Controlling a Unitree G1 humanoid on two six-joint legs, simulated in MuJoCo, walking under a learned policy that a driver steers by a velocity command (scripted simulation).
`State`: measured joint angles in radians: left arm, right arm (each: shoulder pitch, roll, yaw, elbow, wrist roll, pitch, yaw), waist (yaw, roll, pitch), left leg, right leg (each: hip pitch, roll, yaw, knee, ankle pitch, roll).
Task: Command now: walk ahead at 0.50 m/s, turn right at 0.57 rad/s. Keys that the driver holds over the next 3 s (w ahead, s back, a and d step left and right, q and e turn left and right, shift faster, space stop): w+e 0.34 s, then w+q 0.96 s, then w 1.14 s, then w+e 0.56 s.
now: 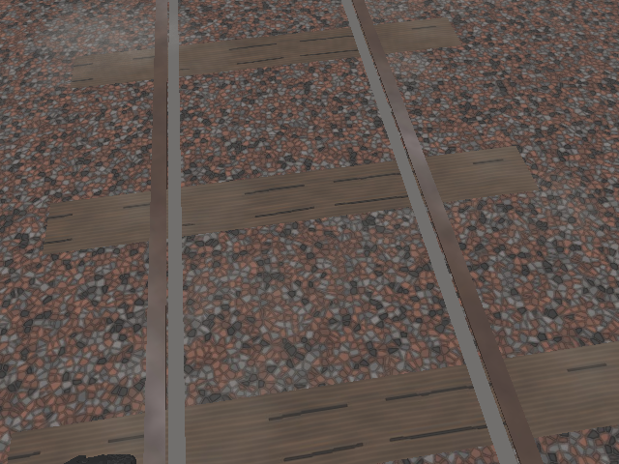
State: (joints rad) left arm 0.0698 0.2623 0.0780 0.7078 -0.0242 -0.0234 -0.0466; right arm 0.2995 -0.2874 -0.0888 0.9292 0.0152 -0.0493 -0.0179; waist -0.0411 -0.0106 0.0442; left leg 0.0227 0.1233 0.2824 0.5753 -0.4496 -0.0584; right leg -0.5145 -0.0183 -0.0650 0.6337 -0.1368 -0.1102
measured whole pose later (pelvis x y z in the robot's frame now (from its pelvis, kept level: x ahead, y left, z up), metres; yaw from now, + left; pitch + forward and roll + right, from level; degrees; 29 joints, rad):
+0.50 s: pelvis +0.29 +0.00 +0.01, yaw -14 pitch +2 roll +0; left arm 0.39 0.29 0.08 0.79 -0.01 -0.04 0.02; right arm 0.03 -0.27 -0.05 0.75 0.00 -0.12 0.04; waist 0.07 0.03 -0.01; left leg -0.47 -0.01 0.00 0.47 -0.03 0.04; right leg 0.00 0.08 0.17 0.45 -0.46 -0.06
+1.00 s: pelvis +0.56 -0.06 +0.01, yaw +0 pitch +3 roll -1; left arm 0.01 0.25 0.04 0.64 0.00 -0.13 -0.01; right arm 0.43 -0.29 -0.07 0.82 0.02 -0.03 -0.02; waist -0.10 0.01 0.00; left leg -0.09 -0.09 -0.24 0.54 -0.45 0.05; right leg -0.42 0.04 0.06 0.44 -0.07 -0.01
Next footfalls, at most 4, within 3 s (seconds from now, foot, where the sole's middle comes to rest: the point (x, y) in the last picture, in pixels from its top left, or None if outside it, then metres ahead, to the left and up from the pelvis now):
0.50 left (293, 454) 0.47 0.06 -0.75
0.98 right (396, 348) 0.70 -0.18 -0.75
1.48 left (258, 270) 0.94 0.14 -0.75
2.02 right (306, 166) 1.30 0.01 -0.75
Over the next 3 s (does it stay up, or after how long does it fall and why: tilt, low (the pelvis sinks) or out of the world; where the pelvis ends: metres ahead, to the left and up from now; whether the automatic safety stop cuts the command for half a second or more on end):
stays up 1.61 0.23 0.02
